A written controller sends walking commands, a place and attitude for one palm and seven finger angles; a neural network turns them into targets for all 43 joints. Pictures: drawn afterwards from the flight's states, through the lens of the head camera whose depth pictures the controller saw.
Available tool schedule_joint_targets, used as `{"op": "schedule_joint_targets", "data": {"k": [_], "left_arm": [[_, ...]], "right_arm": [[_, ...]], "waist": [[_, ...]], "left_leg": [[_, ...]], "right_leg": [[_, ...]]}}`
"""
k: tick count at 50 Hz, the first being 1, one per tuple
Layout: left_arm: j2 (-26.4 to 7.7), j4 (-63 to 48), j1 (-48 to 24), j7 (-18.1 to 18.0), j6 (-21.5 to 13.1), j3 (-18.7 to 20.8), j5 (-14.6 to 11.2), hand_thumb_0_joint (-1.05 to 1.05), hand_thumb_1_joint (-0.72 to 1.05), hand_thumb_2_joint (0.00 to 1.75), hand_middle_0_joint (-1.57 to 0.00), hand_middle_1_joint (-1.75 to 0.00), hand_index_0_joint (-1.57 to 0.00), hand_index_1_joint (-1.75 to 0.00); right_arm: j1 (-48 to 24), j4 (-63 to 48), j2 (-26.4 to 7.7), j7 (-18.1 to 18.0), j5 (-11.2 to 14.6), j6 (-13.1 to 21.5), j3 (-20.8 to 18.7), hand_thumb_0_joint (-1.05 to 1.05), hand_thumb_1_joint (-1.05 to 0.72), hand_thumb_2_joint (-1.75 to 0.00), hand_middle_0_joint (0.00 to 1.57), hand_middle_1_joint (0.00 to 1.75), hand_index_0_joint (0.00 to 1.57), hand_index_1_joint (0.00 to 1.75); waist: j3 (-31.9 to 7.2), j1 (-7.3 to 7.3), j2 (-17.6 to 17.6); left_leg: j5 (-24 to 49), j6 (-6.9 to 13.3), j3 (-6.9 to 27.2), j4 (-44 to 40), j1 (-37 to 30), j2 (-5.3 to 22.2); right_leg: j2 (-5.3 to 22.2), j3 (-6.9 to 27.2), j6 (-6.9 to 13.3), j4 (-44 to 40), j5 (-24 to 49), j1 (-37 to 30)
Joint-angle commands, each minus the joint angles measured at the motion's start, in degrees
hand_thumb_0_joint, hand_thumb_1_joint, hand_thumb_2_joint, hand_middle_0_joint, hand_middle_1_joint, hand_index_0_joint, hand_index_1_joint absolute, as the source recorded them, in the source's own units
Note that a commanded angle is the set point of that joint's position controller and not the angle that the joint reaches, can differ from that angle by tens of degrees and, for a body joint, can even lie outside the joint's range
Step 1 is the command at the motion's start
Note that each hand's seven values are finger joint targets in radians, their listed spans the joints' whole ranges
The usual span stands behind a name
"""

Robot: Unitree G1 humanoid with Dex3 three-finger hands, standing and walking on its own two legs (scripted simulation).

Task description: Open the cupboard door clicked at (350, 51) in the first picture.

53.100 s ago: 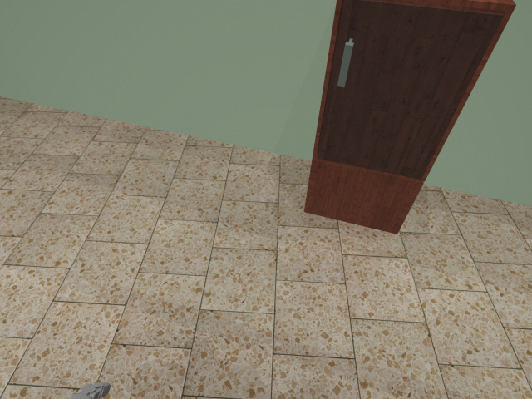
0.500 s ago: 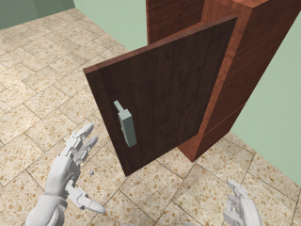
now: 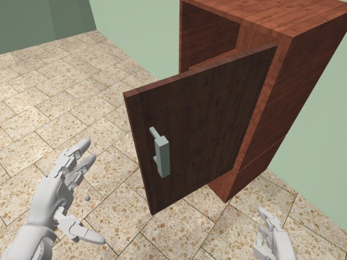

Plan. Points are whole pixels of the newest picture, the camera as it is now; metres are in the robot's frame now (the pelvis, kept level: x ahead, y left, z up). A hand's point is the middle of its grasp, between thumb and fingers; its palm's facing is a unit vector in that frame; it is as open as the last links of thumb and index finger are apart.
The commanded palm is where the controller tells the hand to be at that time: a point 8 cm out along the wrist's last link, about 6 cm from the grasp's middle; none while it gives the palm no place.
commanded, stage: draw the hand back to the body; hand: left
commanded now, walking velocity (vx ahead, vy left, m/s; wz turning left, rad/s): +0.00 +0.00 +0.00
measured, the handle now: (158, 152) +0.35 +0.08 +0.06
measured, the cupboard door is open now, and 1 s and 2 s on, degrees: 84 84 84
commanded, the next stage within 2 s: step back with the hand held close in 1.06 s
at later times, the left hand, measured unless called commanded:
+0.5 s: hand (47, 172) +0.22 +0.24 +0.17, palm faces +0.36 -0.84 -0.41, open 11.2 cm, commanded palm +0.17 +0.29 +0.18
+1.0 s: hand (42, 173) +0.21 +0.24 +0.18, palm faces +0.42 -0.80 -0.42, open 7.5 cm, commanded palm +0.16 +0.28 +0.20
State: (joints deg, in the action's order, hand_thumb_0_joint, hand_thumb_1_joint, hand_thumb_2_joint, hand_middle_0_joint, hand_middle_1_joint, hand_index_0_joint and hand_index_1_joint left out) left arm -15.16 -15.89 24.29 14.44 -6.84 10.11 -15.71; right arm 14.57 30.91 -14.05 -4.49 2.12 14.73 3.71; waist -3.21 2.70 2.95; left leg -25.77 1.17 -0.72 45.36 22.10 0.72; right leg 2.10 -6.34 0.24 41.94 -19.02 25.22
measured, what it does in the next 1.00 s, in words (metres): stands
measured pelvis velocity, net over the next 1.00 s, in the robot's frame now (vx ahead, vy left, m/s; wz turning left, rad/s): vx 0.01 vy -0.01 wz -0.03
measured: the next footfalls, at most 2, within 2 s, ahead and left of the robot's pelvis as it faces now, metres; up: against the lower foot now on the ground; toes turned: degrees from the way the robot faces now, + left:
none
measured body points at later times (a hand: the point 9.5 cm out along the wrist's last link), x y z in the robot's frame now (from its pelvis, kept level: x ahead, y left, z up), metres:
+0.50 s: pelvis +0.02 +0.01 +0.03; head +0.01 -0.01 +0.48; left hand +0.19 +0.29 +0.19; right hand +0.20 -0.20 -0.05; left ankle -0.02 +0.10 -0.71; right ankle +0.03 -0.12 -0.71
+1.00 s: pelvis +0.01 -0.01 +0.03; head +0.00 -0.03 +0.48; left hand +0.18 +0.28 +0.20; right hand +0.20 -0.24 -0.05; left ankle -0.02 +0.10 -0.71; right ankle +0.03 -0.12 -0.71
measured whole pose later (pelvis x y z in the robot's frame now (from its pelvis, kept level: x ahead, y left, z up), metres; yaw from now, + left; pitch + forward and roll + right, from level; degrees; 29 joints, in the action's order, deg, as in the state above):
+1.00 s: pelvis +0.01 -0.01 +0.03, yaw -2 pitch -6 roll -1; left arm -18.8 -21.7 26.7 -6.3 -5.4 17.8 -1.3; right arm 10.8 38.2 -13.0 -4.2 -0.7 8.0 0.7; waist 2.8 4.6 3.9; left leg -16.3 0.3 -2.8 22.3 0.5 1.3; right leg 0.1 -4.6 0.9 21.2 -10.4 5.3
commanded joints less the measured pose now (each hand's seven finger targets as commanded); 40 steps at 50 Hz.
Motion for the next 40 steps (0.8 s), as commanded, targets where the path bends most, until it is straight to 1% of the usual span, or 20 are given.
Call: {"op": "schedule_joint_targets", "data": {"k": [1, 2, 3, 4, 6, 8, 10, 13, 15, 18, 19, 21, 24, 27, 28, 32, 34, 37, 38, 40], "left_arm": [[-8.1, -17.9, -3.2, -13.2, -1.3, 2.5, 9.3, 0.0, -0.26, 0.4, -0.16, -0.3, -0.16, -0.3], [-6.4, -16.2, -0.4, -15.2, -0.5, 1.5, 10.0, 0.0, -0.22, 0.42, -0.16, -0.3, -0.16, -0.3], [-5.5, -17.1, -0.1, -16.6, -0.2, 0.5, 11.2, 0.0, -0.18, 0.43, -0.16, -0.3, -0.16, -0.3], [-6.8, -17.6, 0.1, -17.8, -0.1, 1.7, 12.0, 0.0, -0.15, 0.45, -0.16, -0.3, -0.16, -0.3], [-8.4, -18.3, 0.9, -19.5, -0.1, 3.1, 12.9, 0.0, -0.08, 0.48, -0.16, -0.3, -0.16, -0.3], [-9.1, -18.3, 0.3, -20.6, -0.2, 4.1, 13.7, 0.0, -0.01, 0.51, -0.17, -0.3, -0.17, -0.3], [-10.4, -18.9, -1.4, -21.5, -0.5, 5.0, 14.3, 0.0, 0.06, 0.54, -0.17, -0.3, -0.17, -0.3], [-10.2, -20.8, -2.6, -22.3, -1.1, 5.2, 15.0, 0.0, 0.17, 0.58, -0.17, -0.3, -0.17, -0.3], [-11.2, -20.8, -2.7, -22.7, -1.2, 6.1, 15.3, 0.0, 0.23, 0.62, -0.18, -0.3, -0.18, -0.3], [-10.5, -19.9, -0.8, -22.6, -1.3, 6.9, 15.2, 0.0, 0.34, 0.66, -0.18, -0.3, -0.18, -0.3], [-10.9, -20.0, -0.8, -22.6, -1.3, 7.5, 15.2, 0.0, 0.37, 0.68, -0.18, -0.3, -0.18, -0.3], [-11.0, -18.5, 0.4, -22.5, -1.3, 8.8, 15.1, 0.0, 0.44, 0.7, -0.18, -0.3, -0.18, -0.3], [-12.1, -19.3, -0.3, -22.2, -1.5, 10.8, 14.9, 0.0, 0.55, 0.75, -0.19, -0.3, -0.19, -0.3], [-13.4, -18.8, -0.9, -22.2, -1.6, 13.1, 14.5, 0.0, 0.65, 0.8, -0.19, -0.3, -0.19, -0.3], [-13.7, -19.1, -1.4, -22.2, -1.7, 13.7, 14.4, 0.0, 0.69, 0.81, -0.19, -0.3, -0.19, -0.3], [-15.2, -20.1, -3.0, -22.4, -2.2, 16.0, 14.2, 0.0, 0.83, 0.87, -0.2, -0.3, -0.2, -0.3], [-15.6, -19.8, -3.1, -22.5, -2.2, 16.9, 14.0, 0.0, 0.9, 0.9, -0.2, -0.3, -0.2, -0.3], [-12.6, -17.4, -2.2, -22.0, -1.8, 14.0, 13.9, 0.0, 0.9, 0.9, -0.2, -0.3, -0.2, -0.3], [-12.5, -16.2, -2.1, -21.9, -1.7, 13.7, 13.9, 0.0, 0.9, 0.9, -0.2, -0.3, -0.2, -0.3], [-13.2, -15.7, -2.6, -21.9, -1.7, 14.1, 14.0, 0.0, 0.9, 0.9, -0.2, -0.3, -0.2, -0.3]], "right_arm": [[-5.8, -8.5, -5.0, -1.5, -2.0, 2.4, -2.8, 0.0, -0.9, -0.9, 0.2, 0.3, 0.2, 0.3], [-5.3, -8.1, -4.9, -1.4, -2.0, 2.0, -2.8, 0.0, -0.9, -0.9, 0.2, 0.3, 0.2, 0.3], [-5.7, -7.7, -4.9, -1.2, -2.1, 1.4, -2.7, 0.0, -0.9, -0.9, 0.2, 0.3, 0.2, 0.3], [-5.9, -7.2, -5.0, -1.0, -2.1, 0.8, -2.7, 0.0, -0.9, -0.9, 0.2, 0.3, 0.2, 0.3], [-6.8, -6.8, -5.0, -1.1, -2.4, 0.1, -2.9, 0.0, -0.9, -0.9, 0.2, 0.3, 0.2, 0.3], [-7.5, -6.5, -4.9, -1.2, -2.4, -0.5, -2.9, 0.0, -0.9, -0.9, 0.2, 0.3, 0.2, 0.3], [-8.4, -5.8, -5.2, -1.4, -2.6, -0.7, -2.9, 0.0, -0.9, -0.9, 0.2, 0.3, 0.2, 0.3], [-8.3, -5.2, -4.9, -1.3, -2.8, -0.6, -2.8, 0.0, -0.9, -0.9, 0.2, 0.3, 0.2, 0.3], [-8.5, -4.4, -5.3, -1.2, -2.9, -0.5, -3.0, 0.0, -0.9, -0.9, 0.2, 0.3, 0.2, 0.3], [-8.6, -4.0, -5.1, -0.7, -3.0, -0.9, -3.3, 0.0, -0.9, -0.9, 0.2, 0.3, 0.2, 0.3], [-8.8, -3.8, -5.2, -0.5, -3.1, -1.0, -3.4, 0.0, -0.9, -0.9, 0.2, 0.3, 0.2, 0.3], [-9.0, -3.4, -5.2, -0.3, -3.0, -1.5, -3.6, 0.0, -0.9, -0.9, 0.2, 0.3, 0.2, 0.3], [-9.4, -3.4, -5.2, 0.0, -3.1, -2.4, -4.0, 0.0, -0.9, -0.9, 0.2, 0.3, 0.2, 0.3], [-9.8, -3.2, -5.0, 0.1, -3.1, -3.2, -4.0, 0.0, -0.9, -0.9, 0.2, 0.3, 0.2, 0.3], [-9.9, -3.2, -4.9, 0.1, -3.1, -3.4, -4.1, 0.0, -0.9, -0.9, 0.2, 0.3, 0.2, 0.3], [-10.2, -2.9, -4.9, 0.0, -3.1, -3.6, -4.4, 0.0, -0.9, -0.9, 0.2, 0.3, 0.2, 0.3], [-10.4, -2.6, -4.9, 0.0, -3.1, -3.6, -4.4, 0.0, -0.9, -0.9, 0.2, 0.3, 0.2, 0.3], [-10.4, -2.2, -5.0, 0.2, -3.0, -3.8, -4.6, 0.0, -0.9, -0.9, 0.2, 0.3, 0.2, 0.3], [-10.4, -2.2, -5.1, 0.3, -2.9, -4.1, -4.7, 0.0, -0.9, -0.9, 0.2, 0.3, 0.2, 0.3], [-10.9, -2.0, -5.5, 0.1, -2.8, -4.2, -5.0, 0.0, -0.9, -0.9, 0.2, 0.3, 0.2, 0.3]], "waist": [[-2.1, -0.04, 0.7], [-0.2, -0.16, -1.2], [0.4, -0.1, 0.6], [-0.1, 0.15, 1.4], [-1.1, 0.48, -0.5], [-0.4, 0.5, -0.7], [0.4, 0.6, 1.1], [-0.7, 0.61, 2.8], [-1.2, 0.78, 2.6], [-0.3, 1.05, 0.7], [-0.2, 1.16, 1.2], [0.6, 1.42, -0.7], [0.0, 1.64, 0.9], [0.8, 1.87, 1.6], [0.3, 1.79, 0.6], [-0.2, 1.83, 3.0], [-0.2, 1.9, 1.9], [1.7, 1.37, 1.7], [3.0, 1.28, -0.1], [3.3, 1.43, -0.8]], "left_leg": [[10.6, -0.7, 2.1, -14.5, 0.6, -0.3], [10.9, -0.9, 2.6, -15.0, 0.7, 0.0], [12.7, -0.8, 2.3, -15.6, -0.5, 0.2], [14.8, -0.9, 2.5, -16.4, -1.9, 0.6], [16.9, -0.8, 2.1, -17.9, -3.9, 0.8], [16.8, -0.8, 1.9, -19.5, -5.5, 0.9], [17.0, -0.8, 2.0, -21.1, -6.9, 1.0], [21.1, -1.2, 2.2, -22.7, -9.9, 1.3], [24.1, -1.5, 2.3, -23.4, -11.3, 1.5], [27.9, -1.9, 2.2, -24.5, -12.6, 1.8], [28.8, -2.0, 2.0, -24.6, -12.8, 1.8], [30.7, -2.2, 2.0, -25.0, -13.0, 2.0], [32.7, -2.2, 1.3, -25.2, -14.4, 2.0], [31.5, -2.1, 1.1, -25.8, -14.4, 1.9], [30.9, -1.9, 1.0, -25.9, -14.7, 1.8], [30.5, -1.5, 0.4, -25.8, -15.8, 1.5], [31.0, -1.3, 0.4, -25.7, -16.2, 1.5], [29.6, -1.0, -0.1, -25.9, -16.5, 1.5], [27.9, -0.7, -0.1, -26.2, -16.1, 1.5], [26.0, -0.5, -0.1, -26.4, -15.9, 1.5]], "right_leg": [[-0.8, 4.2, 1.4, -11.1, 4.9, -10.8], [-0.8, 3.7, 1.3, -11.3, 4.7, -10.6], [-0.7, 3.6, 1.3, -11.6, 6.2, -11.5], [-0.8, 3.3, 1.4, -11.9, 7.5, -12.6], [-0.7, 3.4, 1.3, -13.2, 9.6, -15.5], [-0.8, 3.3, 1.3, -14.5, 9.2, -16.5], [-0.9, 3.5, 1.5, -16.1, 8.9, -17.6], [-0.9, 3.2, 1.3, -16.7, 10.7, -19.3], [-1.0, 3.2, 1.4, -17.6, 12.3, -20.8], [-1.3, 3.0, 1.1, -18.3, 14.4, -21.9], [-1.3, 3.2, 1.2, -18.6, 15.2, -22.5], [-1.4, 3.2, 1.2, -19.0, 16.5, -23.3], [-1.4, 3.5, 1.1, -19.6, 18.4, -24.2], [-1.5, 3.7, 1.3, -20.4, 18.5, -24.8], [-1.5, 3.8, 1.2, -20.7, 18.5, -25.0], [-1.3, 4.4, 1.2, -21.4, 19.1, -25.4], [-1.4, 4.4, 1.1, -21.7, 19.8, -25.4], [-1.3, 4.3, 0.9, -22.5, 19.1, -24.0], [-1.5, 4.3, 0.9, -23.0, 18.0, -23.4], [-1.5, 4.4, 0.9, -23.4, 16.9, -23.3]]}}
